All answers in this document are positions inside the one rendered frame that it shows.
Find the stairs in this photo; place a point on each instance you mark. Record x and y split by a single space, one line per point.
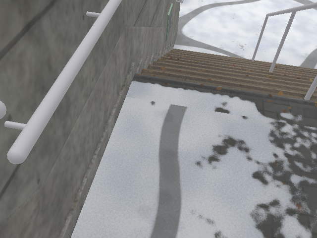
237 73

